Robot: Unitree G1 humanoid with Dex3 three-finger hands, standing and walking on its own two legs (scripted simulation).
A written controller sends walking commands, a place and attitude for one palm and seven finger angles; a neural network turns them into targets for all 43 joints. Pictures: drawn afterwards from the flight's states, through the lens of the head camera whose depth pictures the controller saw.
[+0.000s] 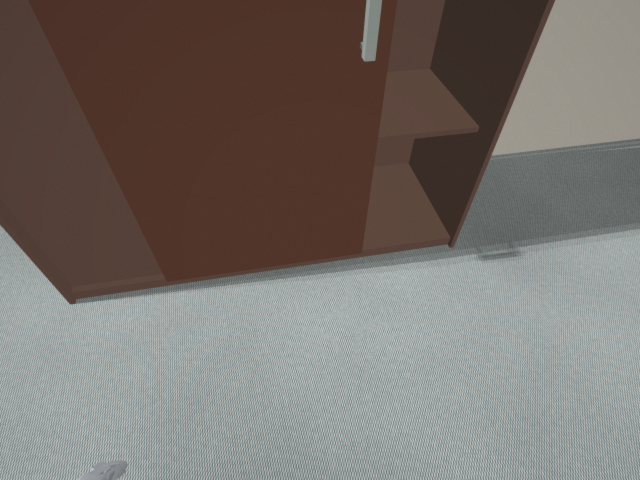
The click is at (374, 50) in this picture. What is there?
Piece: wardrobe's sliding door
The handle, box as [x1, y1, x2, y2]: [360, 0, 381, 61]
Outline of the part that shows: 381,0 366,0 363,41 360,43 360,47 362,50 361,56 364,61 374,60 375,58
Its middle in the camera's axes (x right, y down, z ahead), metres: +0.11 -0.52 +0.83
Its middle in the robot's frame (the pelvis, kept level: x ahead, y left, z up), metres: +1.00 -0.05 +0.20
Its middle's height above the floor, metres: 0.97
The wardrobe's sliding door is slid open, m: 0.39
